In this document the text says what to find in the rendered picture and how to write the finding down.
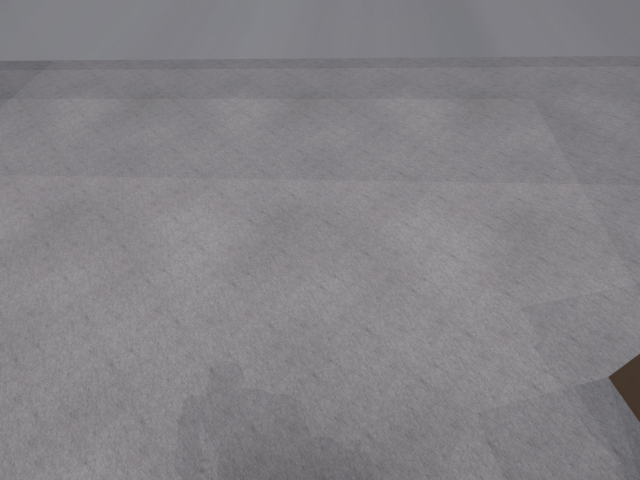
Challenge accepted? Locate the pedestal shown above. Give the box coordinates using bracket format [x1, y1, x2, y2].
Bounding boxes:
[609, 354, 640, 422]

